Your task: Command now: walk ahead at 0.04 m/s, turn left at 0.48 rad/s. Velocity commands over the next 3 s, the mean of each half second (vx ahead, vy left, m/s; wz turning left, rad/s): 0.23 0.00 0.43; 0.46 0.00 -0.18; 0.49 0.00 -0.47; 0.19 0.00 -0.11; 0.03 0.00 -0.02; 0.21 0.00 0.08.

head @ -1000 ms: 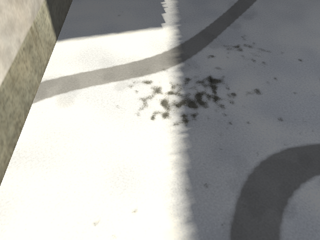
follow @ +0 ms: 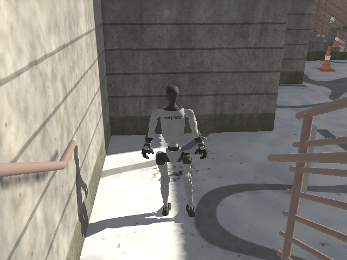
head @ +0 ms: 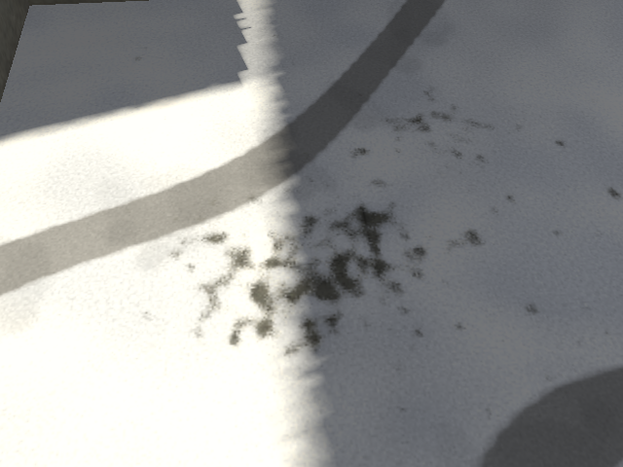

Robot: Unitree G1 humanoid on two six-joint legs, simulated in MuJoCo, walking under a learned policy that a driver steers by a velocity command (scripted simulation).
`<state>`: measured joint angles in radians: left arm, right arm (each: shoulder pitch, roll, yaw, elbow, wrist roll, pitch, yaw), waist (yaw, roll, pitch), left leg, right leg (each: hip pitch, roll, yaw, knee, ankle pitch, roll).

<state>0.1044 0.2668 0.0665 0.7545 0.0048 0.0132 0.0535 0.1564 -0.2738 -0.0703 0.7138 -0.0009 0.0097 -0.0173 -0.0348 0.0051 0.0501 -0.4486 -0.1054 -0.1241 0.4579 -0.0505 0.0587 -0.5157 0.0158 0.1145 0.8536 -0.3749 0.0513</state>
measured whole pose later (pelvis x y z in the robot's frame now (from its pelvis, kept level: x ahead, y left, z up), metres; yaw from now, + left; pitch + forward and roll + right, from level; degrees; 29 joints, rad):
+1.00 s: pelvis +0.28 +0.07 +0.00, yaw +5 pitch +3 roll +2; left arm 0.09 0.26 0.05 0.69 -0.02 -0.05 -0.06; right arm 0.37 -0.27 -0.07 0.82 0.01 -0.08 -0.01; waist -0.07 -0.03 0.02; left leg 0.12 -0.02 0.19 0.21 -0.38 0.00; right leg -0.68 -0.05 -0.01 0.64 0.03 -0.06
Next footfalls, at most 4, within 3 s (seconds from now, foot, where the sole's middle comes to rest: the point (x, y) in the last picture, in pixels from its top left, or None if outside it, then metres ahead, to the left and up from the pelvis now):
0.14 right None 0.09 -0.15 -0.77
0.58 left None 0.14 0.16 -0.77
1.08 right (313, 424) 0.52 -0.01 -0.77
1.54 left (232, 306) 0.81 0.18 -0.77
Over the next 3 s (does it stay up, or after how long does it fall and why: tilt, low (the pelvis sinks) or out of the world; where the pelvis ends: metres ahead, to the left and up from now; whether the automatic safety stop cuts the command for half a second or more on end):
stays up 0.83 0.02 0.01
